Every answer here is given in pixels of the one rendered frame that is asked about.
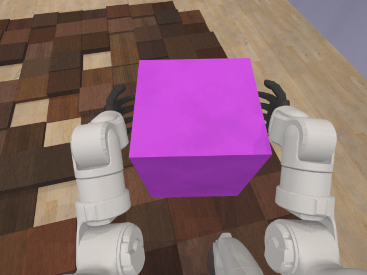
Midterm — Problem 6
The right robot upper arm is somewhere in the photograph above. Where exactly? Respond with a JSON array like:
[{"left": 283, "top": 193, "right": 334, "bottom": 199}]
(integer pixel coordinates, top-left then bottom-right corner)
[{"left": 264, "top": 219, "right": 367, "bottom": 275}]

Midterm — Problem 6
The robot right shin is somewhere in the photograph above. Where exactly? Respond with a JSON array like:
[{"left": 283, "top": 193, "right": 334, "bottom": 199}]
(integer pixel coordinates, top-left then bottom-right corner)
[{"left": 214, "top": 233, "right": 232, "bottom": 275}]

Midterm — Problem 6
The right robot thigh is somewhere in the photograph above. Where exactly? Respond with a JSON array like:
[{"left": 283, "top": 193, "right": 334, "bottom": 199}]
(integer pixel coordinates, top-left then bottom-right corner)
[{"left": 213, "top": 237, "right": 264, "bottom": 275}]

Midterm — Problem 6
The left robot forearm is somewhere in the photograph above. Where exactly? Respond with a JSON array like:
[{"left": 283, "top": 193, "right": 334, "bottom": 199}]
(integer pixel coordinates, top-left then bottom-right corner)
[{"left": 71, "top": 111, "right": 131, "bottom": 267}]

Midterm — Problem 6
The right robot hand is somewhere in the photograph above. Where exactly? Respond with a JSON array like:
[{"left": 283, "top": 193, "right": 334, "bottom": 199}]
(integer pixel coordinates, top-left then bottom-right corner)
[{"left": 258, "top": 80, "right": 290, "bottom": 132}]

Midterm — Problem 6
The carton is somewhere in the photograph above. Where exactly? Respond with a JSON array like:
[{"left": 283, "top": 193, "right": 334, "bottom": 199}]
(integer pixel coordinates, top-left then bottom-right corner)
[{"left": 129, "top": 58, "right": 272, "bottom": 198}]

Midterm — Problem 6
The left robot upper arm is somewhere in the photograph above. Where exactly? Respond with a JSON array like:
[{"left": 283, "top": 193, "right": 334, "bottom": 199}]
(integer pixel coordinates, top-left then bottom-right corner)
[{"left": 63, "top": 222, "right": 145, "bottom": 275}]

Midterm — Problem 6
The right robot forearm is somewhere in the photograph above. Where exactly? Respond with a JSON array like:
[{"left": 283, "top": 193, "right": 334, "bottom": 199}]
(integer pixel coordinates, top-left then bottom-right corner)
[{"left": 268, "top": 105, "right": 339, "bottom": 253}]

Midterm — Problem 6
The left robot hand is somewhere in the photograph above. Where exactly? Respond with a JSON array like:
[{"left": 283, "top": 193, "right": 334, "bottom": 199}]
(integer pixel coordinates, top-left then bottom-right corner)
[{"left": 104, "top": 84, "right": 135, "bottom": 134}]

